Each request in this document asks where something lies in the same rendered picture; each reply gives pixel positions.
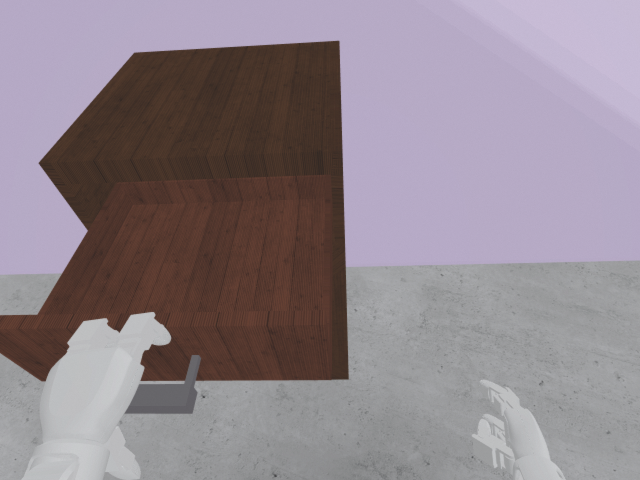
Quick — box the right robot forearm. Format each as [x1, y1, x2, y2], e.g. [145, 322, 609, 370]
[513, 455, 566, 480]

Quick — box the handle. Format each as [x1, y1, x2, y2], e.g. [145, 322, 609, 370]
[124, 355, 201, 414]

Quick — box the left robot hand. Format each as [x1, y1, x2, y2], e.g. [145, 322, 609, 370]
[39, 312, 171, 480]

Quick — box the left robot forearm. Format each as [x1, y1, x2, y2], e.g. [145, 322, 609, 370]
[21, 439, 110, 480]

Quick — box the cabinet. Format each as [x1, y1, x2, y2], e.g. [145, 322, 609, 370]
[39, 41, 349, 380]

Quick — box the drawer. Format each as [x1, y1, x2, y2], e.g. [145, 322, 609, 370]
[0, 175, 332, 381]

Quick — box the right robot hand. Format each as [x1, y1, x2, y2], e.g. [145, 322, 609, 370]
[472, 380, 551, 475]

